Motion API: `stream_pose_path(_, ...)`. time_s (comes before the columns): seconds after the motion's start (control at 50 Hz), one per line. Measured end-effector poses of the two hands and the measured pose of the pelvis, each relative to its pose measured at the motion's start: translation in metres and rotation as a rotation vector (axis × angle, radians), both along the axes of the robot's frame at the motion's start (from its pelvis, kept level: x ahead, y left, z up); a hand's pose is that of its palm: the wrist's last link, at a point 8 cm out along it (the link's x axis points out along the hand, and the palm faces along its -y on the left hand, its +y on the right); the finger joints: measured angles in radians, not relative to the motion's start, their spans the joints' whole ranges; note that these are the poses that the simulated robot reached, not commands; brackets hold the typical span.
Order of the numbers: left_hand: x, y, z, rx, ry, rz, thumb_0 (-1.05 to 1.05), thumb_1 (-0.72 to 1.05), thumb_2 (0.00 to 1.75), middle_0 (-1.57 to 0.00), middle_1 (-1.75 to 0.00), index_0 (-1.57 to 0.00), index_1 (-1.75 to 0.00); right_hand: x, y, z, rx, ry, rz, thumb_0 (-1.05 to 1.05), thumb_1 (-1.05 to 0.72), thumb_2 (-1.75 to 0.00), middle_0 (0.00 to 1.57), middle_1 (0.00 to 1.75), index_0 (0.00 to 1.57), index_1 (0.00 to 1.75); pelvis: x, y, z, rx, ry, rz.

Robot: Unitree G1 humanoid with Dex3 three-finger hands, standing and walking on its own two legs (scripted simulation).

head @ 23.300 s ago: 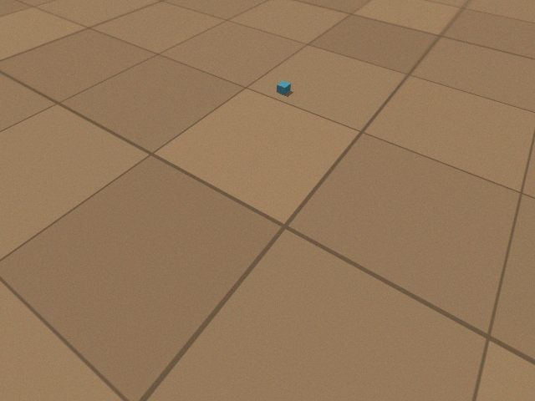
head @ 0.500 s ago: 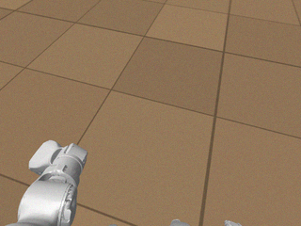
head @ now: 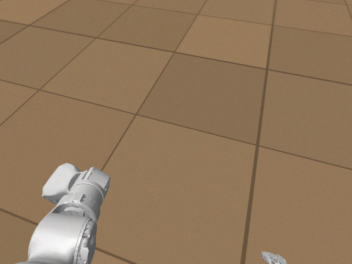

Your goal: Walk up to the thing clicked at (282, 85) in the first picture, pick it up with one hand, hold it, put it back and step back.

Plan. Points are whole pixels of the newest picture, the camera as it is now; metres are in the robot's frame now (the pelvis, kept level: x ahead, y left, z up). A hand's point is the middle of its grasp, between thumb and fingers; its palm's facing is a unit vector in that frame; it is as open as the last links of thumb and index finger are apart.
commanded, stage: hold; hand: left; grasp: from above
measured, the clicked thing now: (79, 195) +0.33 +0.24 -0.08
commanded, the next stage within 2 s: crouch in 1.40 s
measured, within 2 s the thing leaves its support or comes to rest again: neither
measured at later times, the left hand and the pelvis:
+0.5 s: hand (79, 189) +0.32 +0.22 -0.03, palm faces -0.13 -0.43 -0.90, open 9.7 cm; pelvis +0.00 -0.01 +0.01, yaw +0 degrees
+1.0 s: hand (76, 188) +0.32 +0.22 -0.01, palm faces -0.12 -0.43 -0.90, open 9.7 cm; pelvis +0.00 +0.00 +0.02, yaw +0 degrees
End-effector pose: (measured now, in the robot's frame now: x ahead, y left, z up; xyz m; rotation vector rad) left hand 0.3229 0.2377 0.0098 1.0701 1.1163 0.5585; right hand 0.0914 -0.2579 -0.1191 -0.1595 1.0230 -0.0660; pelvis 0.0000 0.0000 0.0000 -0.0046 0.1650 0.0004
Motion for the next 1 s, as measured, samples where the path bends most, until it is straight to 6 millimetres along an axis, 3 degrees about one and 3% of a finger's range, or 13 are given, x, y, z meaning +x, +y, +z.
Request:
stream_pose_path(0.32,0.002,-0.005,0.016,0.002,0.007,0.007,0.0,0.13,0.35,-0.71,-0.44,-0.72,-0.43,0.019,-0.004,0.009,0.013,-0.038,0.01,0.01,-0.91,-0.9,0.19,0.3,0.19,0.3,0.006,-0.004,0.007,0.006,-0.027,0.005)
stream_pose_path(1.0,-0.006,-0.009,0.037,-0.005,-0.007,0.015,-0.01,0.08,0.39,-0.71,-0.49,-0.72,-0.48,0.043,0.008,0.025,0.039,-0.115,0.054,0.01,-0.91,-0.9,0.19,0.3,0.19,0.3,0.002,-0.004,0.016,0.007,-0.062,0.005)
